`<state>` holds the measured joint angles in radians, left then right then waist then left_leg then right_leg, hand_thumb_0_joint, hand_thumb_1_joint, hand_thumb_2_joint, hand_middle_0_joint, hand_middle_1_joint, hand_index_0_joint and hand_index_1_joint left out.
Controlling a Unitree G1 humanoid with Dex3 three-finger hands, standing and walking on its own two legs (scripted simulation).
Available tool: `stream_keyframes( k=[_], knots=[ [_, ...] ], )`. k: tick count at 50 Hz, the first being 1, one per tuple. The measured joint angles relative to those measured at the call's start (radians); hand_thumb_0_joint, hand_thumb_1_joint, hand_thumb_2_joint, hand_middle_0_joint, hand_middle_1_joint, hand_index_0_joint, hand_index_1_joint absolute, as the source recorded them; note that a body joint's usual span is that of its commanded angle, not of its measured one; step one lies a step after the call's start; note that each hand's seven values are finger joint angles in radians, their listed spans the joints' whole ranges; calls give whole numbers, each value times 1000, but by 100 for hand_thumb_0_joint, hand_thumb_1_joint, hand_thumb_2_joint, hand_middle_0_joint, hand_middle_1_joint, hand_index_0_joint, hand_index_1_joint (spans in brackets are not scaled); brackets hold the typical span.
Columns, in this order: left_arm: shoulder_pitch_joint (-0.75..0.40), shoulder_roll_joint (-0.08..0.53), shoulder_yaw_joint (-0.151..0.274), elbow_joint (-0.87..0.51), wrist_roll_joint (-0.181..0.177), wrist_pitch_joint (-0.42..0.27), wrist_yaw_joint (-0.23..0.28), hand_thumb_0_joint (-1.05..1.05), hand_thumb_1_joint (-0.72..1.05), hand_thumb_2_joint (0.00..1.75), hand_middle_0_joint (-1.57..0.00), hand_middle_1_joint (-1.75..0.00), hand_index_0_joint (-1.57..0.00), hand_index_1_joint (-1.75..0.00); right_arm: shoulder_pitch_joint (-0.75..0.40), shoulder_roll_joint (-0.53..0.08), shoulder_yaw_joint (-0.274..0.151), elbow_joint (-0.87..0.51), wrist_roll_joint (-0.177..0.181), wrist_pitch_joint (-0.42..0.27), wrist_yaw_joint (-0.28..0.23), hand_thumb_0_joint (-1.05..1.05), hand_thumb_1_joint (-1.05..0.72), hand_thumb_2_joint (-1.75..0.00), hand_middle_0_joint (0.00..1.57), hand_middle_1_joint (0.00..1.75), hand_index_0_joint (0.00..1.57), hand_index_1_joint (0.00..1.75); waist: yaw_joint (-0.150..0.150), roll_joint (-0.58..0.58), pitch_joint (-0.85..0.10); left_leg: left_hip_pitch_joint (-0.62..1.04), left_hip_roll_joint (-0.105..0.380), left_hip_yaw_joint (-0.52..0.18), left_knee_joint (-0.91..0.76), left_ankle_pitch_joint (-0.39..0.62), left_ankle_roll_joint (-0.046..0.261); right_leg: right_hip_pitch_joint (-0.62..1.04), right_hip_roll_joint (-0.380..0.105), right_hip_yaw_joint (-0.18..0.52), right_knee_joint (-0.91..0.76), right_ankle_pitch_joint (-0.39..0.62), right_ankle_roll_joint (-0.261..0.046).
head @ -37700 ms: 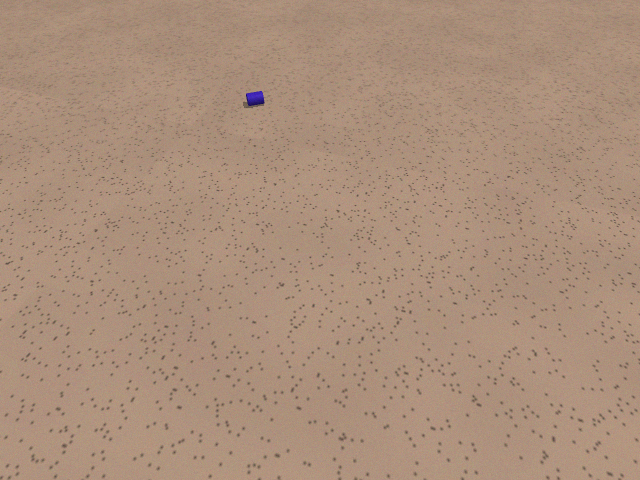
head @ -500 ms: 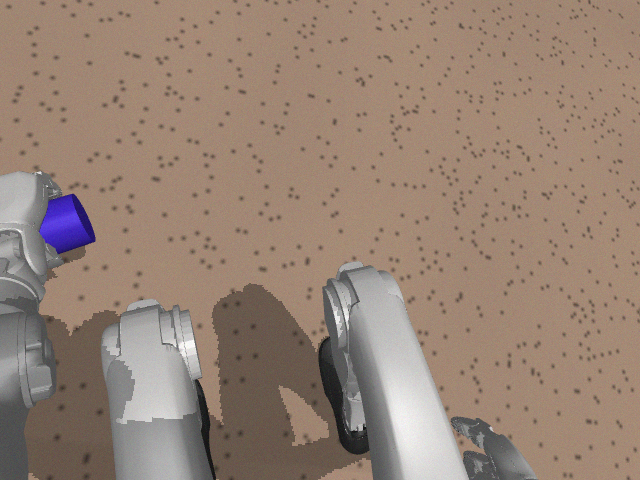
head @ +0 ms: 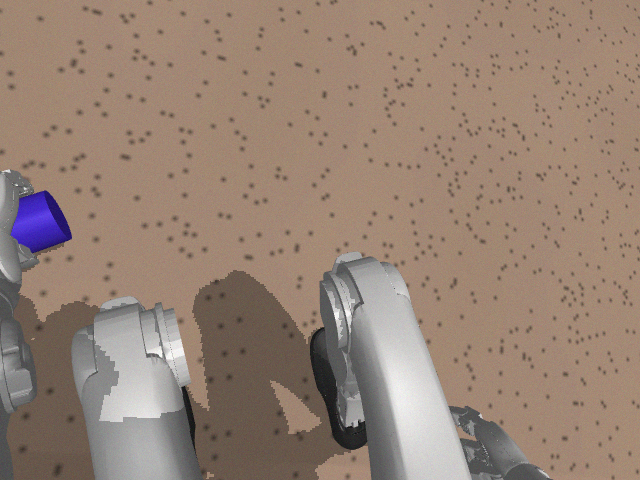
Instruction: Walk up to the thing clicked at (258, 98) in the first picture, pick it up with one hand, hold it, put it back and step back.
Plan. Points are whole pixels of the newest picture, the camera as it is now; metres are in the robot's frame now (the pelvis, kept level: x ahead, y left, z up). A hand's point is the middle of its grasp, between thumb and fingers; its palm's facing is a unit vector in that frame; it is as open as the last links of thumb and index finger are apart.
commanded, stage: rest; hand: left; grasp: from above
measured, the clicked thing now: (19, 228) +0.43 +0.31 -0.24
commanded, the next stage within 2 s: open in 1.02 s
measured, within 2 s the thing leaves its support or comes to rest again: rests again in 1.62 s
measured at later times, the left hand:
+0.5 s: hand (19, 231) +0.43 +0.31 -0.24, palm faces -0.42 -0.19 -0.89, open 9.4 cm
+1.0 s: hand (14, 229) +0.43 +0.31 -0.24, palm faces -0.40 -0.20 -0.89, open 9.4 cm
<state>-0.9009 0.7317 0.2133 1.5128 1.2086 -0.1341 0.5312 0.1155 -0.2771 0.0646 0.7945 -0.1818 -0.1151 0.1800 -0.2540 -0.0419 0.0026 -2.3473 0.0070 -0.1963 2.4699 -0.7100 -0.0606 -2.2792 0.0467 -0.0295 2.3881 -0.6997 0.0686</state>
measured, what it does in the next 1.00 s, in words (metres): stands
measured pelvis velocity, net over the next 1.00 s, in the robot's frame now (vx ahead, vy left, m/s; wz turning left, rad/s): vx -0.01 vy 0.01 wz -0.09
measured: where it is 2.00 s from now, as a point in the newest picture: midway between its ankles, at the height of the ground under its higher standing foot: (265, 434)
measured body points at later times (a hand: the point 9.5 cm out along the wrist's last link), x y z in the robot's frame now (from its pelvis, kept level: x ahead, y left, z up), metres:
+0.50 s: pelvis +0.00 +0.01 -0.01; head +0.26 +0.09 +0.34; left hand +0.45 +0.32 -0.19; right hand +0.04 -0.26 -0.10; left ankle +0.07 +0.14 -0.28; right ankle +0.10 -0.13 -0.28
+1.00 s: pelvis -0.01 +0.01 -0.02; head +0.25 +0.11 +0.34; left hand +0.45 +0.32 -0.19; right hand +0.03 -0.25 -0.08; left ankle +0.07 +0.14 -0.28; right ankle +0.09 -0.13 -0.28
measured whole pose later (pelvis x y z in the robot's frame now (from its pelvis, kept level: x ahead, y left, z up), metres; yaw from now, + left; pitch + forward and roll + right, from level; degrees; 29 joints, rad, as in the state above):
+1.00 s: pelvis -0.01 +0.01 -0.02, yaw -5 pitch +27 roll -13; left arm -1.00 0.93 0.22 1.81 1.23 -0.18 0.67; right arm 0.09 -0.33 0.21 0.77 -0.27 -0.26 0.28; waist -0.33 -0.10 0.11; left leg -2.35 0.01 -0.28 2.57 -0.72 -0.03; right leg -2.24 0.08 -0.09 2.41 -0.67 0.08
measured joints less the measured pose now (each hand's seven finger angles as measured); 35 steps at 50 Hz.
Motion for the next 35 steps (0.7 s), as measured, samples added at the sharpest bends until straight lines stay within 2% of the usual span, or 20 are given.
stream_keyframes(
  k=[8, 15, 26, 29, 33, 35],
  knots=[
    [-38, 25, 1, 71, -2, 13, 21, 0, 12, 18, -88, -16, -90, -17, -22, -1, 22, -5, -14, -12, 15, 0, -90, -89, 20, 30, 20, 30, -13, 0, 16, -11, 2, -10, 26, -9, 7, -4, 7, -7, 12, -3, 6],
    [-48, 55, 11, 109, -3, -3, 35, 0, 12, 18, -89, -16, -90, -16, -22, -6, 53, -10, -26, -29, 33, 0, -90, -89, 20, 30, 20, 30, -27, -8, 38, -13, 2, -24, 47, -16, 10, 1, 11, -17, 20, -5, 5],
    [-51, 103, 26, 160, 21, -26, 89, 0, 13, 15, -90, -15, -91, -16, -19, -21, 86, -7, -52, -66, 62, 0, -90, -89, 20, 30, 20, 30, -48, -34, 73, -11, 1, -46, 75, -23, 9, 10, 17, -34, 30, -3, 6],
    [-49, 113, 35, 167, 19, -28, 104, 0, 12, 14, -91, -15, -93, -16, -20, -28, 92, -3, -59, -76, 69, 0, -90, -89, 20, 30, 20, 30, -50, -33, 77, -10, 2, -52, 81, -24, 11, 13, 19, -38, 31, -1, 8],
    [-64, 130, 14, 200, 17, -28, 110, 0, 12, 14, -91, -15, -93, -15, -23, -35, 99, -2, -66, -90, 79, 0, -90, -89, 20, 30, 20, 30, -56, -33, 82, -11, 3, -57, 87, -23, 15, 16, 22, -42, 31, 2, 10],
    [-65, 138, 25, 205, 11, -30, 114, 0, 12, 14, -91, -15, -92, -15, -24, -37, 105, -5, -67, -97, 81, 0, -90, -89, 20, 30, 20, 30, -57, -34, 88, -10, 3, -60, 89, -22, 17, 19, 24, -45, 28, 5, 12]
  ],
)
